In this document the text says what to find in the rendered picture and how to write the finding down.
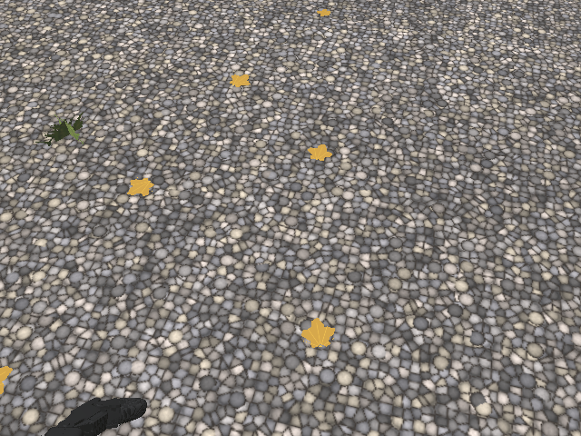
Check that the left robot hand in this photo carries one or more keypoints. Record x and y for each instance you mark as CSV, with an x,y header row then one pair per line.
x,y
95,416

